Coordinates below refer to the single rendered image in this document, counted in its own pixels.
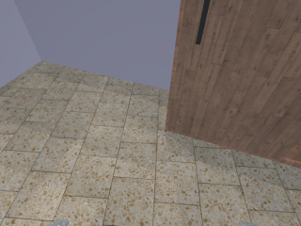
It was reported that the handle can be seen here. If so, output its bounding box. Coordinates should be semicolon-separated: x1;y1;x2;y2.
196;0;211;45

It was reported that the wardrobe door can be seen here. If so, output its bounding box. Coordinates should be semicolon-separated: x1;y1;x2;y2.
283;139;301;162
167;0;301;160

